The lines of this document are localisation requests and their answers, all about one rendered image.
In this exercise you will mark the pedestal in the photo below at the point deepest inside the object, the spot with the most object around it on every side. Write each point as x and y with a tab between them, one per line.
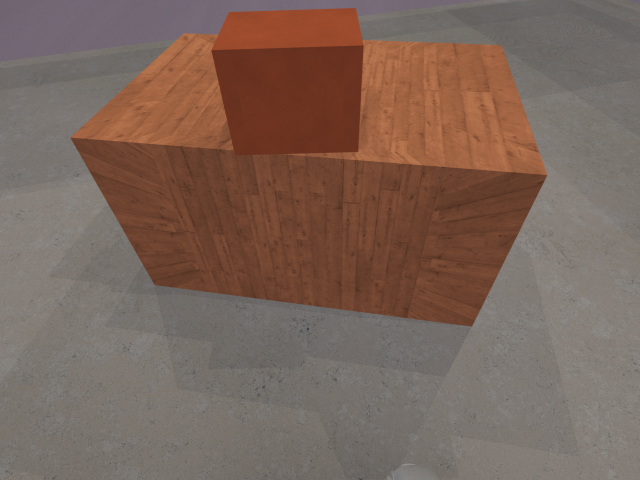
416	224

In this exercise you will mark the carton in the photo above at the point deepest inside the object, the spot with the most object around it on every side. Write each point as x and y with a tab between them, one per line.
291	80

